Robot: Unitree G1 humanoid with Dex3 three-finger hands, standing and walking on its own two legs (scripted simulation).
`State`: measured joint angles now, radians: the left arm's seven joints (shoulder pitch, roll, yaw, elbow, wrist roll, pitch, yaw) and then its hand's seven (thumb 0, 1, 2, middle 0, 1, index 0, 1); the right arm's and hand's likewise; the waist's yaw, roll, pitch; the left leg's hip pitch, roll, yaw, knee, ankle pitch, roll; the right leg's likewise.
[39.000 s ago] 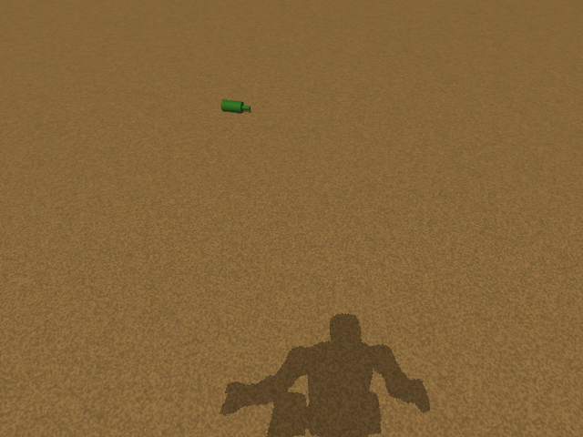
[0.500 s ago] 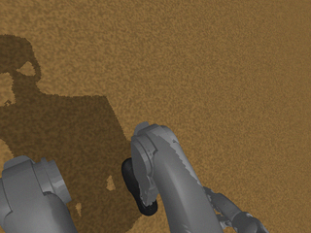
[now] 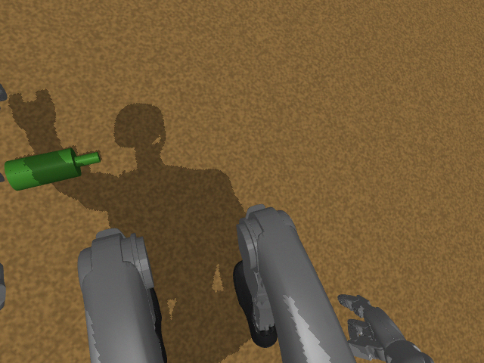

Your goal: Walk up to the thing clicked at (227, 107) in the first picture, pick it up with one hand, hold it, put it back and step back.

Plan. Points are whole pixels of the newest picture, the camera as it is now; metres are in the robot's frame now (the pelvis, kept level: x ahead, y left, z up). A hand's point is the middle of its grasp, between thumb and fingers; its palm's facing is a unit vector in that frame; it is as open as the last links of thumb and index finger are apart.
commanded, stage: withdraw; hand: left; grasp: from above
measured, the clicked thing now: (57, 166) +0.49 +0.31 -0.34
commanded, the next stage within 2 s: home in 0.28 s
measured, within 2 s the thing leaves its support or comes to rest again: neither
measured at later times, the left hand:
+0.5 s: hand (5, 142) +0.49 +0.33 -0.17, palm faces -0.34 -0.06 -0.94, open 13.7 cm
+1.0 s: hand out of the picture +0.32 +0.29 +0.03, palm faces -0.19 -0.71 -0.68, open 7.7 cm
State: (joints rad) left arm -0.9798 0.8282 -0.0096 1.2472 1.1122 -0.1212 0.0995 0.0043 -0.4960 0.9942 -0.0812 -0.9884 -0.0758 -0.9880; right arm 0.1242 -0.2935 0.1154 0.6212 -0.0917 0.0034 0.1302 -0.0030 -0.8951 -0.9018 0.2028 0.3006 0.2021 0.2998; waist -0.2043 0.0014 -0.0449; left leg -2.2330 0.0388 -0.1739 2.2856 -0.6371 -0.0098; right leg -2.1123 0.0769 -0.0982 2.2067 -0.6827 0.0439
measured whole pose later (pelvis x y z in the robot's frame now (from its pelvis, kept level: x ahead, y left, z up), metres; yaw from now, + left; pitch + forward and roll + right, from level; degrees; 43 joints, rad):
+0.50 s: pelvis +0.00 +0.00 -0.03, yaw -1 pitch +34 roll -10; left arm -0.97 0.83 0.08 1.26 1.21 -0.16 0.30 0.00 -0.43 0.96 -0.14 -0.91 -0.14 -0.91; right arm 0.17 -0.24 0.13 0.67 -0.13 0.01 0.11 0.00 -0.90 -0.90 0.20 0.30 0.20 0.30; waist -0.24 -0.02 -0.03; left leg -2.35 0.02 -0.18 2.37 -0.62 -0.01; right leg -2.22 0.07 -0.10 2.29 -0.68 0.05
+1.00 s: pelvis +0.01 +0.00 +0.14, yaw +6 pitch +31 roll -6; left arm -0.24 0.48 0.04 0.44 0.45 0.14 0.03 0.01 0.82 0.89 -0.22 -0.31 -0.21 -0.32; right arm 0.11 -0.26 -0.01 0.59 0.02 -0.01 0.01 0.00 -0.90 -0.90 0.20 0.30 0.20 0.30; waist -0.06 0.03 -0.19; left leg -1.77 0.03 -0.10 1.83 -0.61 -0.01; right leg -1.67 0.04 -0.05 1.78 -0.66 0.03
